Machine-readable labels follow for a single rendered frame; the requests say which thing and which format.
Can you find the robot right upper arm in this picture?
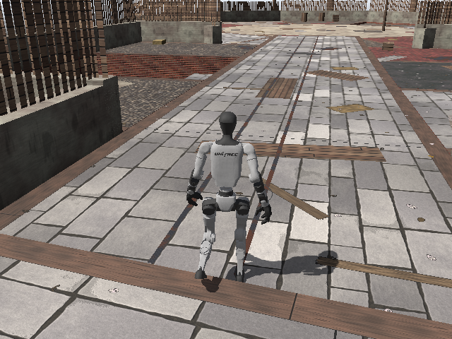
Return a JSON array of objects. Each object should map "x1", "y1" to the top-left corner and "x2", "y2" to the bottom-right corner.
[{"x1": 242, "y1": 143, "x2": 260, "y2": 183}]

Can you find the left robot hand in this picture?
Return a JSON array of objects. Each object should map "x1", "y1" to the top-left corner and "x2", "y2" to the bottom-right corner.
[{"x1": 186, "y1": 192, "x2": 203, "y2": 206}]

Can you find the robot left foot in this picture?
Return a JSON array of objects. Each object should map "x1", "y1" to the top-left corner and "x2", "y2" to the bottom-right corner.
[{"x1": 195, "y1": 268, "x2": 207, "y2": 279}]

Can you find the robot left forearm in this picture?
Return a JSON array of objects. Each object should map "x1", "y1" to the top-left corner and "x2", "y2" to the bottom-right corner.
[{"x1": 187, "y1": 168, "x2": 200, "y2": 195}]

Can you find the robot right forearm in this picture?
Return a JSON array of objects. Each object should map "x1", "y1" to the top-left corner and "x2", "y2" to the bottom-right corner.
[{"x1": 254, "y1": 172, "x2": 269, "y2": 207}]

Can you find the right robot hand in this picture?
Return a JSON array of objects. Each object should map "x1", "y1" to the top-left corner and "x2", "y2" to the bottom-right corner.
[{"x1": 256, "y1": 204, "x2": 272, "y2": 224}]

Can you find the robot right shin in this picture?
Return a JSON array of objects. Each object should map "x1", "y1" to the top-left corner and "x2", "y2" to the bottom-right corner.
[{"x1": 236, "y1": 230, "x2": 246, "y2": 275}]

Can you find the robot left upper arm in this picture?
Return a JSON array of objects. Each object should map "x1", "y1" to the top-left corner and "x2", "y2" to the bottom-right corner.
[{"x1": 192, "y1": 141, "x2": 213, "y2": 179}]

